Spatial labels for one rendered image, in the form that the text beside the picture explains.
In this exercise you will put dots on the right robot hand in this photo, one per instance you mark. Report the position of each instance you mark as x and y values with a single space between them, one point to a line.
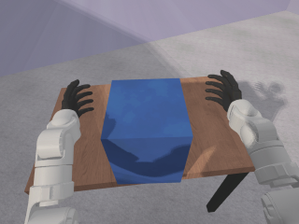
229 89

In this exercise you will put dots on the robot right forearm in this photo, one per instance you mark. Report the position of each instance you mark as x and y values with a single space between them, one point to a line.
272 163

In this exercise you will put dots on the right robot upper arm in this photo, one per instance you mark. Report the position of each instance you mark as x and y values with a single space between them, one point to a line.
281 206

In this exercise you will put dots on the robot left forearm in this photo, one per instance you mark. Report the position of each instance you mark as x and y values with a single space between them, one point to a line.
53 165

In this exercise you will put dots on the left robot hand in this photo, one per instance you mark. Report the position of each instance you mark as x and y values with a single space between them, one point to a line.
71 98

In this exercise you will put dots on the table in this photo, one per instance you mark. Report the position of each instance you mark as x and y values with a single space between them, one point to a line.
216 149

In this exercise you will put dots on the left robot upper arm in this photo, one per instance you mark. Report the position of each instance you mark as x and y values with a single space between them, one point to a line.
61 215

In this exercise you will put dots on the carton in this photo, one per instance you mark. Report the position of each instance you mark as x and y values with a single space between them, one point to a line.
147 134

